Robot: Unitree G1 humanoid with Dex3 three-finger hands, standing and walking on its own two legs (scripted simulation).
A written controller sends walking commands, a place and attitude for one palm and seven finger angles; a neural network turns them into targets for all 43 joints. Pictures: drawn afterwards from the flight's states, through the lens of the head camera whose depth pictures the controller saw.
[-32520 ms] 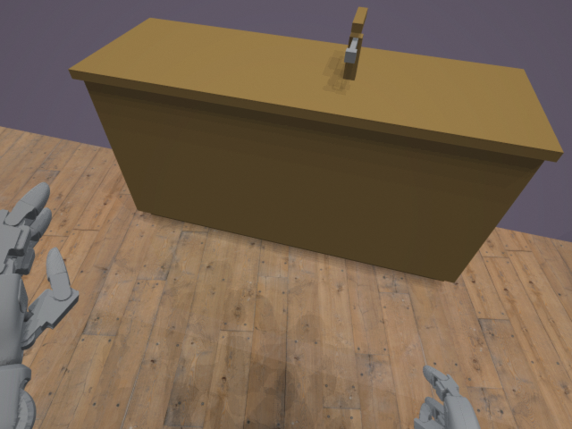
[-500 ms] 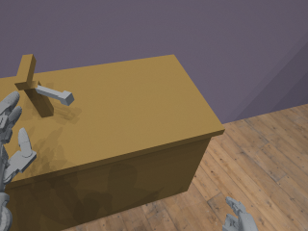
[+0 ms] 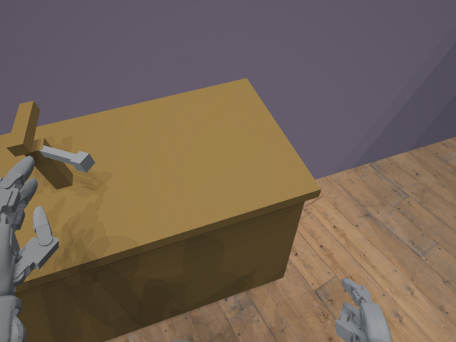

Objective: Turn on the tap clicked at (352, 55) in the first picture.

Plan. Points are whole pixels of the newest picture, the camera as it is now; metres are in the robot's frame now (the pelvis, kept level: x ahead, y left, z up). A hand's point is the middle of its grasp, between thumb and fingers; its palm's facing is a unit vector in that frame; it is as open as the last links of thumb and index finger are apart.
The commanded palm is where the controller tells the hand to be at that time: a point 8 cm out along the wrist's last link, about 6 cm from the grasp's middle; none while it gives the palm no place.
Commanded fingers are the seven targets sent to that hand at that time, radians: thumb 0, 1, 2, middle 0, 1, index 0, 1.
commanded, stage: come to a stop and stand still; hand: left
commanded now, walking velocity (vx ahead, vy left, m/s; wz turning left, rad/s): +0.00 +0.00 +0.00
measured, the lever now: (82, 161) +0.41 +0.32 +0.08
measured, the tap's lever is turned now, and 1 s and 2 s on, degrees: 52 52 52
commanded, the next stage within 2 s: look again from close up in 0.84 s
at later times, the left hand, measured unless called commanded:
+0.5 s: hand out of the picture +0.20 +0.32 +0.15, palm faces +0.40 -0.83 -0.38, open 7.4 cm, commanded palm +0.15 +0.36 +0.16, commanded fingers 0.00 0.90 0.90 -0.20 -0.30 -0.20 -0.30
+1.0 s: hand out of the picture +0.22 +0.38 +0.16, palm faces +0.45 -0.77 -0.46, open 7.4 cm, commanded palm +0.14 +0.38 +0.16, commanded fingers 0.00 0.90 0.90 -0.20 -0.30 -0.20 -0.30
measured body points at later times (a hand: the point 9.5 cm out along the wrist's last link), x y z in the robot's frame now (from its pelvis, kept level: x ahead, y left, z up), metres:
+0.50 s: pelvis -0.01 +0.08 -0.01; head +0.01 +0.09 +0.44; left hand +0.17 +0.37 +0.17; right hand +0.17 -0.14 -0.09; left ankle -0.01 +0.19 -0.75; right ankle +0.03 -0.02 -0.75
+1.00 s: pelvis -0.01 +0.10 -0.01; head +0.02 +0.13 +0.44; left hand +0.19 +0.42 +0.19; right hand +0.17 -0.11 -0.09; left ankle -0.01 +0.19 -0.75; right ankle +0.03 -0.02 -0.75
